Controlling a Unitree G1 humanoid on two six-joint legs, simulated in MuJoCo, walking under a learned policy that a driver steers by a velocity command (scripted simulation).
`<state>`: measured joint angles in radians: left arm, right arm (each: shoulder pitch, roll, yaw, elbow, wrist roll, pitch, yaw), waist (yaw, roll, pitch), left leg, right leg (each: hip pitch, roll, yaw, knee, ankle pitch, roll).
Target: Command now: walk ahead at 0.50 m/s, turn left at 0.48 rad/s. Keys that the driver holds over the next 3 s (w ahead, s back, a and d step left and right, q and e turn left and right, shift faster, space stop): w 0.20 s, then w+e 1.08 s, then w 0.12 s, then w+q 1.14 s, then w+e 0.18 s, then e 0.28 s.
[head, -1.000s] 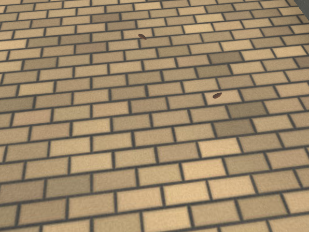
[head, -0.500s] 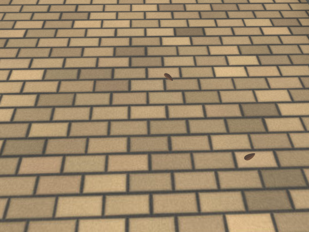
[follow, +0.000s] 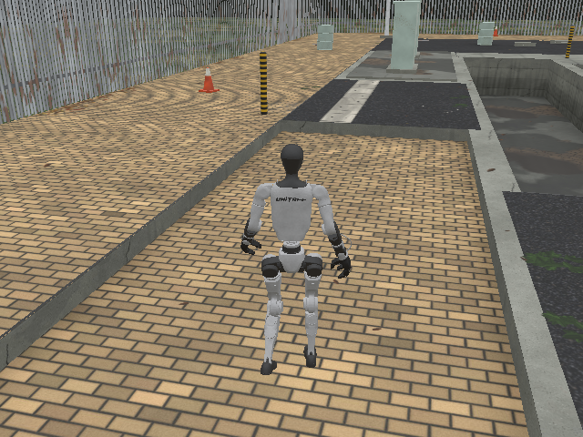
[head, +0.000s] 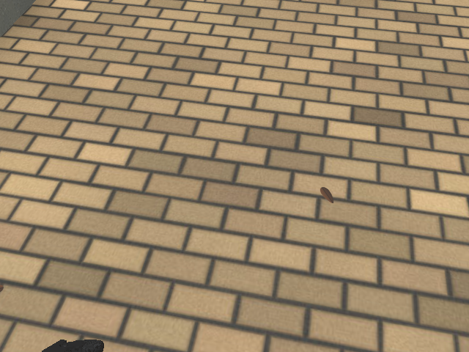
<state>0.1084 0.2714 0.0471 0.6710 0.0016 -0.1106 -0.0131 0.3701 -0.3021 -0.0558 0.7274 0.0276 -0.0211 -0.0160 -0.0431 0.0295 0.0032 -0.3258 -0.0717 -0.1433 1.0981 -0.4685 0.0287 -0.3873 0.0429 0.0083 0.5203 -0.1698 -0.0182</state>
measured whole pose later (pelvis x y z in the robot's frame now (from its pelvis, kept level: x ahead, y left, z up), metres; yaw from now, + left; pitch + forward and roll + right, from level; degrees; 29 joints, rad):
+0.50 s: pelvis +0.26 +0.06 +0.00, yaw -1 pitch +2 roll +0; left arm 0.37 0.30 0.05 0.86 -0.03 -0.06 -0.01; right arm 0.13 -0.26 -0.04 0.64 0.00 -0.08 0.02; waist 0.04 -0.02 0.03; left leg -0.37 0.01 0.05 0.52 -0.19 0.03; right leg -0.36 -0.03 0.05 1.11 -0.42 -0.01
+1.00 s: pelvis +0.51 -0.02 -0.01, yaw -18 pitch +1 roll +1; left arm 0.15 0.30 0.07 0.69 -0.02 -0.03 -0.04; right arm 0.25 -0.30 -0.07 0.79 0.02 -0.08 0.00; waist -0.02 0.00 0.07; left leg -0.28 0.05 0.01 1.18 -0.46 -0.02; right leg -0.45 0.06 -0.03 0.62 -0.20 -0.10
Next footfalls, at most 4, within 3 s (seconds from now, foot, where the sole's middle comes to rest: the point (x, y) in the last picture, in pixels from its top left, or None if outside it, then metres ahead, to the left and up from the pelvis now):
0.38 left None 0.35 0.17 -0.77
0.90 right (280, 309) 0.61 -0.12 -0.77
1.40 left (249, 214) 0.95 -0.05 -0.77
1.86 right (335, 191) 1.03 -0.36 -0.77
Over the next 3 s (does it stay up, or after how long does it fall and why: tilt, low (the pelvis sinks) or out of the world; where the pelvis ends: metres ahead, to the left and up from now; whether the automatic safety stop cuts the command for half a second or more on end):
stays up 1.54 -0.29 0.00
